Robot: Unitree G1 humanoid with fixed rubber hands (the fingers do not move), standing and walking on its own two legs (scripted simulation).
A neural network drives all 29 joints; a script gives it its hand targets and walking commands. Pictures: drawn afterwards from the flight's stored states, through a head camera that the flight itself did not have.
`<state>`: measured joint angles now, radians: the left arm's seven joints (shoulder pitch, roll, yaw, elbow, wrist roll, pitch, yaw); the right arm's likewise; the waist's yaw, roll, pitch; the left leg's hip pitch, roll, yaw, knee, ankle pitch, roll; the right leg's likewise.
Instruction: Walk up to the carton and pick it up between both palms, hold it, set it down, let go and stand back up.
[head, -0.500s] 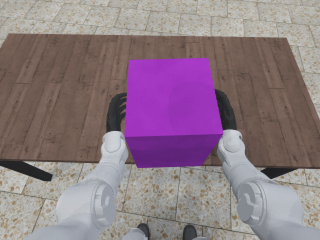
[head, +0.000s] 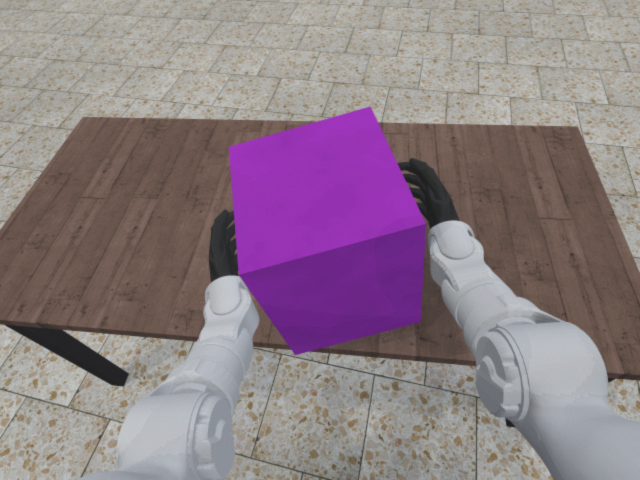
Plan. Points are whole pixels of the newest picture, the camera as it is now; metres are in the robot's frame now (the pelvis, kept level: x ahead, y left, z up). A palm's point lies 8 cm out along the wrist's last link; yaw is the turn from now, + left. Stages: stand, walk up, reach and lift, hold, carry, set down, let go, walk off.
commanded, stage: reach and lift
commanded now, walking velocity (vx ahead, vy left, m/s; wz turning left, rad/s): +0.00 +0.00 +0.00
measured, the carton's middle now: (330, 239) +0.44 +0.05 +0.01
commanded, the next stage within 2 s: none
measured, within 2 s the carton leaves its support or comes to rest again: neither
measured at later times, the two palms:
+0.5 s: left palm (211, 231) +0.38 +0.19 +0.09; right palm (451, 211) +0.41 -0.10 +0.11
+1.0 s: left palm (177, 215) +0.36 +0.20 +0.15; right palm (452, 222) +0.36 -0.09 +0.15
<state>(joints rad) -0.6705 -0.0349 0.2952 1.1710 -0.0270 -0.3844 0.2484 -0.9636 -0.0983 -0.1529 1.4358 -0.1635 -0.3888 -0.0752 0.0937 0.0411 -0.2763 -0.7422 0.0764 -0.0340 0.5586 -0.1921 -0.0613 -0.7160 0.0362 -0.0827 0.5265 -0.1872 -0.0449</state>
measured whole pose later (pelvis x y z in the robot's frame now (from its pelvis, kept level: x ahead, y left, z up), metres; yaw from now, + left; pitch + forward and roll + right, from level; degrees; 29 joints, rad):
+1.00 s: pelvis +0.01 +0.05 +0.02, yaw +3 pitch -5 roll -2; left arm -0.44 -0.05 0.17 0.19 0.24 0.52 0.11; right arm -0.52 -0.04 0.02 0.54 0.20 0.20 -0.19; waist -0.10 -0.07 0.02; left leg -0.12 0.01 -0.03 0.41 -0.20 0.00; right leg -0.02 -0.02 -0.09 0.26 -0.14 0.02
